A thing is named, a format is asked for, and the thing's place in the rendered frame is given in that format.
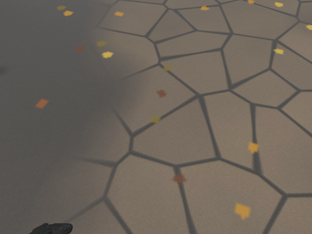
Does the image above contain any left robot hand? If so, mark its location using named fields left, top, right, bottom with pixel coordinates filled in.
left=29, top=222, right=73, bottom=234

